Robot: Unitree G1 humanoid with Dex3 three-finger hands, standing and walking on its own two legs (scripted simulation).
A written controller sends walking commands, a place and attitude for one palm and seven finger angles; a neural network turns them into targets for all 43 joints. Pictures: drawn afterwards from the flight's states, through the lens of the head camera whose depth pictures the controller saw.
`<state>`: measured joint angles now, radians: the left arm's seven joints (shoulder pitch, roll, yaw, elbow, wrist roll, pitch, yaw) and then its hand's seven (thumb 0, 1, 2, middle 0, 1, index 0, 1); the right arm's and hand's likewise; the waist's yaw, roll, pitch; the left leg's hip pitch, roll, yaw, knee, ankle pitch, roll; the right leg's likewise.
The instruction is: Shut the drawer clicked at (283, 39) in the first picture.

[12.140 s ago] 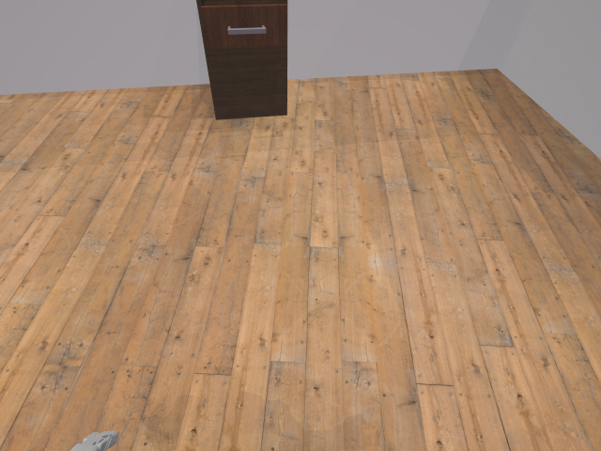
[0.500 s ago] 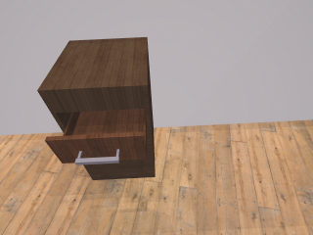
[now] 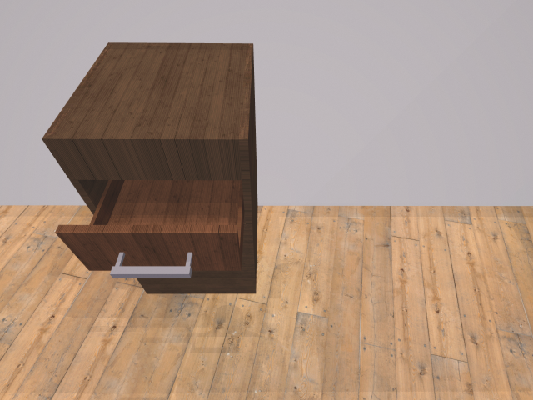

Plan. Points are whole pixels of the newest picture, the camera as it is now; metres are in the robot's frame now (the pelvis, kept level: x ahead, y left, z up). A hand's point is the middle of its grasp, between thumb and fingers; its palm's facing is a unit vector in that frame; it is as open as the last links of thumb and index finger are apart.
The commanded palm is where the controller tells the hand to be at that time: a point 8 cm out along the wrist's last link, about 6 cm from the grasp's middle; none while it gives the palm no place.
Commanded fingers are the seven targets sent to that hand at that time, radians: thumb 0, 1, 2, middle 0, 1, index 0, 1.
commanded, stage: come to a stop and stand still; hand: left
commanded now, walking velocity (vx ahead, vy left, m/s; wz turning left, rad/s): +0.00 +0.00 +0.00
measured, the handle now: (153, 264) +0.42 +0.29 -0.19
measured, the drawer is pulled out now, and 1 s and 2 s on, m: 0.15 0.15 0.15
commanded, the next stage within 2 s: look again from close up in 0.36 s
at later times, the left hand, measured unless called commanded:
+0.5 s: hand out of the picture +0.02 +0.19 -0.17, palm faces +0.02 -0.97 -0.23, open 7.4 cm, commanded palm none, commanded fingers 0.00 0.90 0.90 -0.20 -0.30 -0.20 -0.30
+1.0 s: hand out of the picture +0.01 +0.26 -0.18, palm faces -0.01 -0.97 -0.22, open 7.4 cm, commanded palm none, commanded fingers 0.00 0.90 0.90 -0.20 -0.30 -0.20 -0.30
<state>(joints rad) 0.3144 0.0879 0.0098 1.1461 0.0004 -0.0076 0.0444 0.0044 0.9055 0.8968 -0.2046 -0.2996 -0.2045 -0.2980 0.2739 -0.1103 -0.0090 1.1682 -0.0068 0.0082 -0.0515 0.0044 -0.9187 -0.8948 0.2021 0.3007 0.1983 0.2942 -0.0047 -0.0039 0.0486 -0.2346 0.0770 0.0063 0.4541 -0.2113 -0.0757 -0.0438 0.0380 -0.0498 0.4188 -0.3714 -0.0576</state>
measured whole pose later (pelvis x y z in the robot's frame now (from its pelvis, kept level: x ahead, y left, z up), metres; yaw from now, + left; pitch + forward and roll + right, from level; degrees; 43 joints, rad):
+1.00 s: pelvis -0.03 +0.06 -0.01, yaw -1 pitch -1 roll -1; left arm 0.28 0.22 0.00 0.95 0.02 0.02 0.03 0.00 0.91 0.90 -0.20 -0.30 -0.20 -0.30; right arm 0.23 -0.18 -0.01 0.98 -0.02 0.02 -0.01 0.00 -0.91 -0.89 0.20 0.30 0.20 0.29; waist 0.00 -0.02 0.04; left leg -0.32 0.02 0.05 0.59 -0.24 0.02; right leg -0.13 -0.03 -0.02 0.53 -0.38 0.03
